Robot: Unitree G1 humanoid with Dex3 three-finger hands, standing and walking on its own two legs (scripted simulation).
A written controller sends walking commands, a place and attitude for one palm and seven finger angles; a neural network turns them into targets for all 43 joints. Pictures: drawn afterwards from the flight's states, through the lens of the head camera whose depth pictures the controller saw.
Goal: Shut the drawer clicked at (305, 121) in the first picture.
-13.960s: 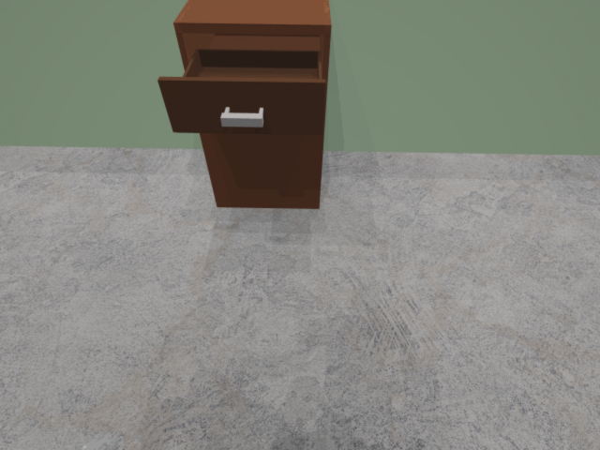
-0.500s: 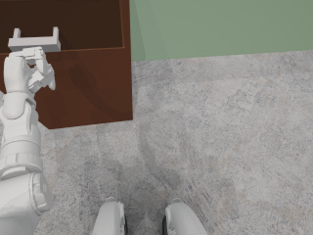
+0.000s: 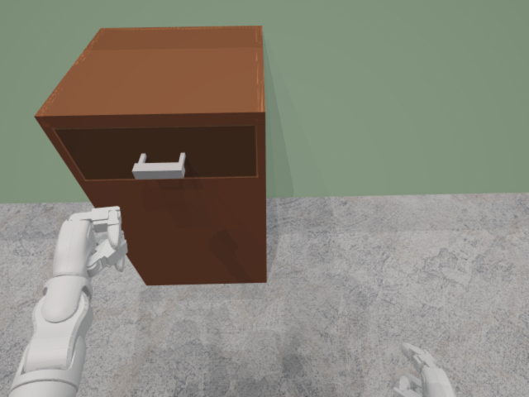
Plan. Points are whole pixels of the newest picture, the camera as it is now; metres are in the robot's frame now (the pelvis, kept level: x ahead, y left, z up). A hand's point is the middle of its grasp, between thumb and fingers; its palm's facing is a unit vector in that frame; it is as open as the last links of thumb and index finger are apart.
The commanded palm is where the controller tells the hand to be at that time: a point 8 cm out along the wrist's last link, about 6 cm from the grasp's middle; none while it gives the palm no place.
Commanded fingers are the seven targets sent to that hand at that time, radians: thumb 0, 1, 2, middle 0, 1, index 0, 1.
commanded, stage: draw the hand back to the body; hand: left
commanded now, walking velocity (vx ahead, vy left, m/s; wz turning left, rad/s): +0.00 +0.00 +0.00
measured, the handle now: (161, 164) +0.61 +0.27 -0.04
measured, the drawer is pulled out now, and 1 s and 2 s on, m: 0.00 0.00 0.00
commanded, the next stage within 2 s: step back with the hand held close in 0.74 s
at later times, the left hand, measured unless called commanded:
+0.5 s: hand (46, 291) +0.20 +0.23 +0.17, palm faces +0.38 -0.85 -0.36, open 3.2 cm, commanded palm +0.15 +0.27 +0.20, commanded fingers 0.00 0.90 0.90 -1.40 -1.60 -1.40 -1.60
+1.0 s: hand (22, 288) +0.20 +0.24 +0.19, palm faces +0.38 -0.82 -0.44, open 3.2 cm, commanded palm +0.14 +0.28 +0.20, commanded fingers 0.00 0.90 0.90 -1.40 -1.60 -1.40 -1.60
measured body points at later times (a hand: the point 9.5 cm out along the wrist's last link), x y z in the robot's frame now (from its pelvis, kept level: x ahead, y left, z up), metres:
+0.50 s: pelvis +0.01 -0.01 +0.03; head -0.01 -0.03 +0.48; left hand +0.18 +0.28 +0.19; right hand +0.20 -0.22 -0.05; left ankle +0.00 +0.12 -0.71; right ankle -0.04 -0.12 -0.71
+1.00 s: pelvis +0.01 +0.00 +0.03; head +0.00 -0.02 +0.48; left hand +0.17 +0.29 +0.21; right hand +0.20 -0.23 -0.05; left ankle +0.00 +0.12 -0.71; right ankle -0.04 -0.12 -0.71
